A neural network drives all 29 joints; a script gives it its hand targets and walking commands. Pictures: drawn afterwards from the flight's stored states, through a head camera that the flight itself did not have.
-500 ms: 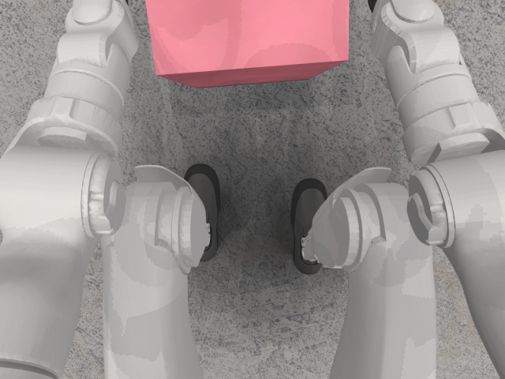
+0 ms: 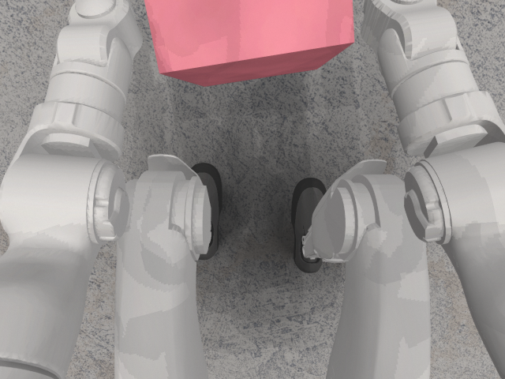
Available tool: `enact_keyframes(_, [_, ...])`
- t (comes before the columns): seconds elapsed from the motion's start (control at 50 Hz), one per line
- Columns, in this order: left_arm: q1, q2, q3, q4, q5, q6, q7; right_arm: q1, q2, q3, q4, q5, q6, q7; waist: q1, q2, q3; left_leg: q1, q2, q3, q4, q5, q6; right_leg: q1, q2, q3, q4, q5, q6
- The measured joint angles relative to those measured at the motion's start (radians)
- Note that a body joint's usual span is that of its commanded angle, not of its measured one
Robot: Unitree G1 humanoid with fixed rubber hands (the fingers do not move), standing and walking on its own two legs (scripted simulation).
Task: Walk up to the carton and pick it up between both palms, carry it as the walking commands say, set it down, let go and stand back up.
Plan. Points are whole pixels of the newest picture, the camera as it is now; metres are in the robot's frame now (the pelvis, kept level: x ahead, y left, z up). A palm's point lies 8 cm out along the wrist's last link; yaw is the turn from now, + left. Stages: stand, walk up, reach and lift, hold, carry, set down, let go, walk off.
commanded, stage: reach and lift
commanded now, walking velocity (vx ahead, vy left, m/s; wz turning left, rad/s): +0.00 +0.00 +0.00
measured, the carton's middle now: out of the picture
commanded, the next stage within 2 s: none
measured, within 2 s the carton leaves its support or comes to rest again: neither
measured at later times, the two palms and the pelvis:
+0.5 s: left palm out of the picture +0.53 +0.19 -0.09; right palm out of the picture +0.56 -0.11 -0.08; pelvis -0.01 +0.00 +0.00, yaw +0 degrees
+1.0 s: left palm out of the picture +0.51 +0.19 -0.03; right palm out of the picture +0.54 -0.10 -0.02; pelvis -0.01 +0.00 +0.05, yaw +1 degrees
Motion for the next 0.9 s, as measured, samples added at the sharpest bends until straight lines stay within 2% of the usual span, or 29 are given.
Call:
enact_keyframes(0.16, [0.026, -0.002, 0.000, -0.091, 0.000, 0.085, 0.022, 0.003, 0.003, -0.003, 0.000, -0.010, 0.039, 0.001, 0.000, 0.000, 0.004, 0.039, -0.001, 0.000, 0.000, 0.000, 0.000, 0.039, 0.001, 0.001, 0.000, 0.000, 0.000])
enact_keyframes(0.32, [0.023, -0.018, 0.004, -0.096, 0.001, 0.101, 0.027, 0.002, 0.003, -0.067, 0.000, -0.073, 0.078, 0.028, 0.000, 0.000, 0.001, 0.066, -0.001, 0.000, 0.000, 0.000, 0.000, 0.065, 0.003, 0.001, 0.000, 0.000, 0.000])
enact_keyframes(0.4, [0.026, -0.032, 0.007, -0.102, 0.001, 0.120, 0.055, 0.002, 0.004, -0.079, -0.003, -0.085, 0.105, 0.033, 0.000, 0.000, 0.003, 0.066, -0.001, 0.000, 0.000, 0.000, 0.000, 0.066, 0.005, 0.001, 0.000, 0.000, 0.001])
enact_keyframes(0.56, [0.098, -0.032, 0.009, -0.233, 0.002, 0.177, 0.073, 0.014, 0.006, -0.082, -0.112, -0.089, 0.187, 0.022, 0.001, 0.000, 0.006, 0.117, -0.006, 0.000, -0.007, -0.002, 0.000, 0.116, 0.005, 0.003, -0.004, -0.004, 0.002])
enact_keyframes(0.7, [0.098, -0.064, 0.068, -0.235, 0.081, 0.220, 0.066, 0.037, 0.074, -0.273, -0.112, -0.240, 0.204, 0.065, 0.000, 0.000, -0.050, 0.150, -0.014, 0.000, -0.044, 0.001, 0.000, 0.151, 0.013, 0.007, -0.040, -0.004, 0.005])
enact_keyframes(0.9, [0.103, -0.081, 0.088, -0.292, 0.110, 0.256, 0.065, 0.061, 0.079, -0.289, -0.173, -0.268, 0.226, 0.078, 0.000, 0.000, -0.002, 0.242, -0.021, 0.000, -0.111, 0.000, 0.000, 0.245, 0.015, 0.013, -0.109, -0.005, 0.013])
